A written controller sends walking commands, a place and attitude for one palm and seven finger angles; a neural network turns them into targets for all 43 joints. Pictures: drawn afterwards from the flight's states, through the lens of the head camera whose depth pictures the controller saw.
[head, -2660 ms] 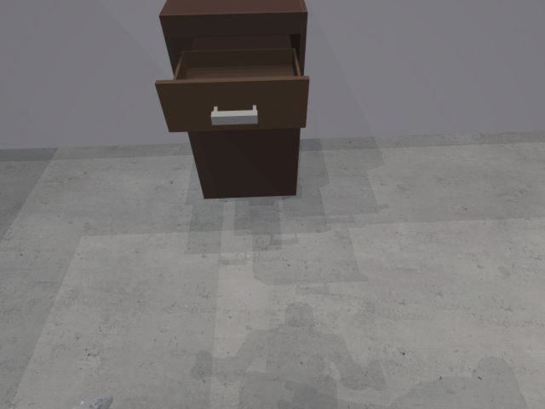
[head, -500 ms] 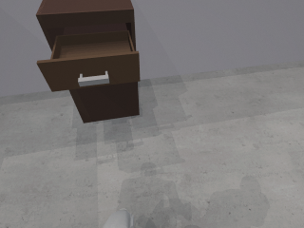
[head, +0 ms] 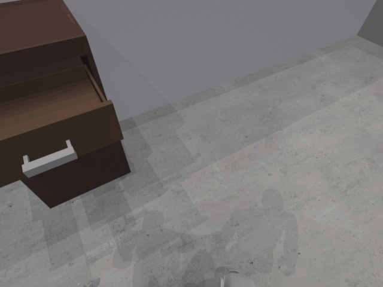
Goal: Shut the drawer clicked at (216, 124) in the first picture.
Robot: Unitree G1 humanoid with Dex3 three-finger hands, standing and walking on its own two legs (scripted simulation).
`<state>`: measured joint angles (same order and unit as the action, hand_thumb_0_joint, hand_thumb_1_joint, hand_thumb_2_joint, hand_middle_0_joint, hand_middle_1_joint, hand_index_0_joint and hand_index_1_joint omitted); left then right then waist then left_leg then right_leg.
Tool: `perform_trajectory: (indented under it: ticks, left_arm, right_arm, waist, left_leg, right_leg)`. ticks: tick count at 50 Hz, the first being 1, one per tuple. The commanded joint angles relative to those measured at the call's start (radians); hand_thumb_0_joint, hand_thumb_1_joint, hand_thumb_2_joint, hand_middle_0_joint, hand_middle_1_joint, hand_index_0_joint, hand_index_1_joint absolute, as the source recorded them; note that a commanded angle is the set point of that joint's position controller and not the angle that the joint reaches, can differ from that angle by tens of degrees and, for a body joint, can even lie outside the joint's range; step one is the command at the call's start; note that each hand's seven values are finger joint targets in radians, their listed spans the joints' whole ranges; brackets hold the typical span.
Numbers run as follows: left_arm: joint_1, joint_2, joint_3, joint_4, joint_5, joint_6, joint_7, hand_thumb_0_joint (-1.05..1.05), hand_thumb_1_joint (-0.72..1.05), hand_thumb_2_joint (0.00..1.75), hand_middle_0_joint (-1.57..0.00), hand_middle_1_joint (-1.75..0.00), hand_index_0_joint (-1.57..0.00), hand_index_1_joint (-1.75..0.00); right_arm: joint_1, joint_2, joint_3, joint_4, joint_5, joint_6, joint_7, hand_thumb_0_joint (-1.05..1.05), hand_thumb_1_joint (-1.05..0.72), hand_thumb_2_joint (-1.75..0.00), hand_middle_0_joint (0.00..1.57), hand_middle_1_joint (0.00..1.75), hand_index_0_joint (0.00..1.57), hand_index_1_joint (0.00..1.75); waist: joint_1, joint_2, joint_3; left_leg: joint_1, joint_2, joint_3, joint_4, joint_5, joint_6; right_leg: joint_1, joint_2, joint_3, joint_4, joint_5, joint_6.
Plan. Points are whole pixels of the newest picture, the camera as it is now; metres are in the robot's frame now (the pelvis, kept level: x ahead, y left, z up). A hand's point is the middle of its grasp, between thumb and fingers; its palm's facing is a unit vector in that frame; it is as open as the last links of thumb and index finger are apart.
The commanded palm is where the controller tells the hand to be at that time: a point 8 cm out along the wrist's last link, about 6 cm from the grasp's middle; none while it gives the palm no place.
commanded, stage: turn to face it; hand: left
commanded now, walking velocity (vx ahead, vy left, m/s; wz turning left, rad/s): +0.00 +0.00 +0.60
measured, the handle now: (49, 156) +0.44 +0.42 -0.06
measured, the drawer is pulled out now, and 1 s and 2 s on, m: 0.30 0.30 0.30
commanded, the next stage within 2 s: take the last steps up to it in 0.90 s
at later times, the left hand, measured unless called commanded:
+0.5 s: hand out of the picture +0.07 +0.21 -0.19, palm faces +0.27 -0.94 -0.18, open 7.3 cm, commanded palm none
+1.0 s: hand out of the picture +0.00 +0.15 -0.15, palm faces +0.49 -0.83 -0.28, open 7.3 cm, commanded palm none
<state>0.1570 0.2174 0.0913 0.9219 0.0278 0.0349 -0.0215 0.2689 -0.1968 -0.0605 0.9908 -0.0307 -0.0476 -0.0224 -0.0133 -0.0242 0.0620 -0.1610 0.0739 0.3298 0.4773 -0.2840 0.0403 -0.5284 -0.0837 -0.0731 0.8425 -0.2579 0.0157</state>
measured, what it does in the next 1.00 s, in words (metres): steps on the spot, turning left: right foot, then left foot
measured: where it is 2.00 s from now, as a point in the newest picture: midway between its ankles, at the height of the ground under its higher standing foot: outside the picture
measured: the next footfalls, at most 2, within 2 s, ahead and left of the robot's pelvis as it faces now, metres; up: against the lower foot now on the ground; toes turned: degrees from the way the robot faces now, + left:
right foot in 0.08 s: +0.13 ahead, -0.13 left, +0.00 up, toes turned -5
left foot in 0.40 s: +0.06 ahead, +0.11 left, +0.00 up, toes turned +19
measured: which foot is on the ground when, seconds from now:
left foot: down 0.00-0.10, up 0.12-0.38, down 0.40-0.86, up 0.88-1.00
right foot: up 0.00-0.06, down 0.08-0.40, up 0.42-0.84, down 0.86-1.00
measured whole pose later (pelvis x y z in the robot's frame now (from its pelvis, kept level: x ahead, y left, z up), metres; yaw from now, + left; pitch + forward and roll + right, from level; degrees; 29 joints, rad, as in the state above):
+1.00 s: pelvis +0.04 -0.05 +0.00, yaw +27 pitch -1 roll +1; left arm 0.24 0.16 0.03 0.94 0.02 0.01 0.03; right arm 0.15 -0.25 -0.08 0.95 -0.02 0.07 0.01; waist 0.01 0.05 0.07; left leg -0.46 -0.03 -0.03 1.08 -0.41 -0.03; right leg -0.23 -0.03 -0.09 0.52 -0.27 -0.04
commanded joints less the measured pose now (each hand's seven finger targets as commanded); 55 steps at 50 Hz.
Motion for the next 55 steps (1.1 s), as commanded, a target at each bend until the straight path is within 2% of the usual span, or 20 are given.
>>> perform_trajectory:
  ticks: [1,3,5,6,11,17,18,19,20,23,27,33,40,41,42,43,44,48,50,55]
  left_arm:
    - [0.042,-0.014,-0.027,-0.031,0.005,-0.024,0.010,0.00,0.90,0.90,-0.20,-0.30,-0.20,-0.30]
    - [0.107,0.030,-0.033,0.017,0.005,-0.051,0.027,0.00,0.90,0.90,-0.20,-0.30,-0.20,-0.30]
    - [0.166,0.133,-0.037,0.065,-0.006,-0.067,0.041,0.00,0.90,0.90,-0.20,-0.30,-0.20,-0.30]
    - [0.163,0.167,-0.025,0.062,-0.011,-0.071,0.042,0.00,0.90,0.90,-0.20,-0.30,-0.20,-0.30]
    - [-0.001,0.130,-0.016,0.012,-0.003,-0.045,0.066,0.00,0.90,0.90,-0.20,-0.30,-0.20,-0.30]
    - [0.004,0.118,0.008,-0.004,-0.008,-0.021,0.063,0.00,0.90,0.90,-0.20,-0.30,-0.20,-0.30]
    - [0.010,0.093,0.007,-0.018,-0.017,-0.012,0.057,0.00,0.90,0.90,-0.20,-0.30,-0.20,-0.30]
    - [0.019,0.040,0.004,-0.047,-0.023,-0.003,0.049,0.00,0.90,0.90,-0.20,-0.30,-0.20,-0.30]
    - [-0.058,0.019,-0.004,-0.095,-0.018,-0.003,0.045,0.00,0.90,0.90,-0.20,-0.30,-0.20,-0.30]
    - [-0.067,0.033,0.008,-0.066,-0.008,-0.007,0.042,0.00,0.90,0.90,-0.20,-0.30,-0.20,-0.30]
    - [0.001,0.049,0.004,-0.019,-0.017,-0.003,0.039,0.00,0.90,0.90,-0.20,-0.30,-0.20,-0.30]
    - [-0.014,0.065,-0.002,-0.036,-0.017,0.002,0.044,0.00,0.90,0.90,-0.20,-0.30,-0.20,-0.30]
    - [0.124,0.082,-0.013,-0.017,-0.019,-0.019,0.054,0.00,0.90,0.90,-0.20,-0.30,-0.20,-0.30]
    - [0.156,0.106,-0.009,-0.012,-0.015,-0.028,0.058,0.00,0.90,0.90,-0.20,-0.30,-0.20,-0.30]
    - [0.163,0.188,0.001,-0.020,0.001,-0.041,0.065,0.00,0.90,0.90,-0.20,-0.30,-0.20,-0.30]
    - [0.157,0.243,0.007,-0.040,0.003,-0.041,0.059,0.00,0.90,0.90,-0.20,-0.30,-0.20,-0.30]
    - [0.138,0.214,0.007,-0.045,-0.005,-0.045,0.061,0.00,0.90,0.90,-0.20,-0.30,-0.20,-0.30]
    - [0.052,0.140,-0.012,-0.068,-0.005,-0.052,0.060,0.00,0.90,0.90,-0.20,-0.30,-0.20,-0.30]
    - [0.108,0.139,-0.014,-0.047,-0.004,-0.054,0.060,0.00,0.90,0.90,-0.20,-0.30,-0.20,-0.30]
    - [0.239,0.148,-0.010,0.030,0.005,-0.063,0.046,0.00,0.90,0.90,-0.20,-0.30,-0.20,-0.30]
  right_arm:
    - [0.062,-0.121,-0.010,-0.017,-0.004,0.002,0.000,0.00,-0.90,-0.90,0.20,0.30,0.20,0.30]
    - [0.082,-0.067,0.014,0.012,0.006,0.000,0.004,0.00,-0.90,-0.90,0.20,0.30,0.20,0.30]
    - [0.115,0.004,0.036,0.023,0.019,0.010,0.008,0.00,-0.90,-0.90,0.20,0.30,0.20,0.30]
    - [0.105,-0.011,0.033,0.022,0.024,0.035,0.003,0.00,-0.90,-0.90,0.20,0.30,0.20,0.30]
    - [0.099,-0.015,0.014,0.037,0.024,0.068,0.008,0.00,-0.90,-0.90,0.20,0.30,0.20,0.30]
    - [0.138,-0.001,0.002,0.002,0.013,0.068,0.021,0.00,-0.90,-0.90,0.20,0.30,0.20,0.30]
    - [0.159,-0.027,-0.005,0.002,0.010,0.063,0.022,0.00,-0.90,-0.90,0.20,0.30,0.20,0.30]
    - [0.175,-0.114,-0.026,-0.018,0.003,0.057,0.018,0.00,-0.90,-0.90,0.20,0.30,0.20,0.30]
    - [0.197,-0.180,-0.041,-0.037,-0.005,0.056,0.011,0.00,-0.90,-0.90,0.20,0.30,0.20,0.30]
    - [0.110,-0.147,-0.036,-0.042,0.004,0.041,-0.010,0.00,-0.90,-0.90,0.20,0.30,0.20,0.30]
    - [0.025,-0.146,-0.030,-0.074,0.011,0.036,-0.011,0.00,-0.90,-0.90,0.20,0.30,0.20,0.30]
    - [0.021,-0.184,-0.040,-0.080,0.007,0.054,-0.003,0.00,-0.90,-0.90,0.20,0.30,0.20,0.30]
    - [-0.096,-0.204,-0.043,-0.123,0.011,0.072,0.010,0.00,-0.90,-0.90,0.20,0.30,0.20,0.30]
    - [-0.100,-0.180,-0.039,-0.127,0.020,0.071,0.014,0.00,-0.90,-0.90,0.20,0.30,0.20,0.30]
    - [-0.089,-0.120,-0.031,-0.139,0.030,0.071,0.021,0.00,-0.90,-0.90,0.20,0.30,0.20,0.30]
    - [-0.096,-0.108,-0.030,-0.163,0.023,0.074,0.021,0.00,-0.90,-0.90,0.20,0.30,0.20,0.30]
    - [-0.113,-0.142,-0.038,-0.148,0.013,0.091,0.019,0.00,-0.90,-0.90,0.20,0.30,0.20,0.30]
    - [-0.084,-0.118,-0.033,-0.094,0.013,0.098,0.034,0.00,-0.90,-0.90,0.20,0.30,0.20,0.30]
    - [-0.114,-0.105,-0.026,-0.089,0.015,0.098,0.032,0.00,-0.90,-0.90,0.20,0.30,0.20,0.30]
    - [-0.175,-0.073,-0.008,-0.086,0.010,0.076,0.039,0.00,-0.90,-0.90,0.20,0.30,0.20,0.30]
  waist:
    - [0.004,0.118,-0.049]
    - [0.046,0.020,-0.095]
    - [0.037,-0.110,-0.159]
    - [0.053,-0.226,-0.208]
    - [0.011,-0.084,-0.093]
    - [-0.010,-0.084,-0.078]
    - [-0.020,0.018,-0.076]
    - [-0.029,0.276,-0.061]
    - [-0.066,0.350,-0.031]
    - [-0.032,0.223,-0.070]
    - [-0.002,0.127,-0.092]
    - [-0.028,0.158,-0.083]
    - [0.034,0.141,-0.098]
    - [0.049,0.074,-0.101]
    - [0.044,-0.151,-0.098]
    - [0.047,-0.257,-0.083]
    - [0.046,-0.234,-0.072]
    - [-0.003,-0.104,-0.028]
    - [0.026,-0.115,-0.047]
    - [0.086,-0.148,-0.044]
  left_leg:
    - [-0.051,0.253,-0.189,-0.077,0.423,0.107]
    - [-0.109,0.161,-0.176,0.039,0.318,0.023]
    - [-0.228,0.025,-0.158,0.183,-0.222,-0.054]
    - [-0.212,0.010,-0.196,0.315,-0.354,-0.060]
    - [-0.241,0.016,-0.268,0.531,-0.238,-0.070]
    - [-0.111,-0.001,-0.200,0.137,-0.044,-0.072]
    - [-0.050,0.014,-0.237,0.011,0.046,-0.059]
    - [-0.028,0.195,-0.533,-0.120,0.185,0.026]
    - [-0.049,0.343,-0.743,-0.209,0.328,0.149]
    - [0.011,0.262,-0.660,-0.170,0.363,0.154]
    - [0.050,0.172,-0.520,-0.143,0.493,0.133]
    - [0.082,0.166,-0.583,-0.143,0.443,0.152]
    - [-0.104,0.111,-0.607,-0.052,0.350,0.105]
    - [-0.185,0.066,-0.579,0.017,0.242,0.061]
    - [-0.323,-0.063,-0.450,0.201,0.017,-0.018]
    - [-0.354,-0.139,-0.371,0.399,-0.289,-0.057]
    - [-0.327,-0.100,-0.431,0.547,-0.284,-0.049]
    - [-0.338,-0.064,-0.373,0.705,-0.115,-0.079]
    - [-0.319,-0.062,-0.353,0.631,-0.127,-0.091]
    - [-0.283,-0.044,-0.293,0.362,-0.166,-0.076]
  right_leg:
    - [0.230,0.034,-0.024,-0.204,0.024,-0.008]
    - [0.438,-0.006,0.008,-0.404,0.215,-0.013]
    - [0.549,-0.286,0.196,-0.425,0.638,-0.135]
    - [0.520,-0.312,0.239,-0.477,0.651,-0.188]
    - [0.356,-0.299,0.062,-0.508,0.448,-0.196]
    - [0.275,-0.254,-0.061,-0.376,0.159,-0.090]
    - [0.208,-0.210,-0.093,-0.276,0.057,-0.046]
    - [0.058,-0.090,-0.136,-0.099,-0.174,0.026]
    - [-0.049,-0.004,-0.082,0.115,-0.374,0.050]
    - [-0.131,-0.019,0.075,0.338,-0.210,0.041]
    - [-0.043,-0.002,0.061,0.237,-0.123,0.060]
    - [0.014,0.028,0.063,0.073,-0.164,0.064]
    - [0.326,0.066,0.044,-0.311,-0.013,0.040]
    - [0.428,0.025,0.079,-0.459,0.069,0.036]
    - [0.500,-0.182,0.311,-0.569,0.149,-0.028]
    - [0.407,-0.371,0.447,-0.589,0.262,-0.148]
    - [0.302,-0.346,0.423,-0.597,0.222,-0.180]
    - [0.312,-0.208,0.186,-0.532,0.335,-0.157]
    - [0.364,-0.204,0.168,-0.523,0.373,-0.162]
    - [0.456,-0.217,0.221,-0.608,0.036,-0.167]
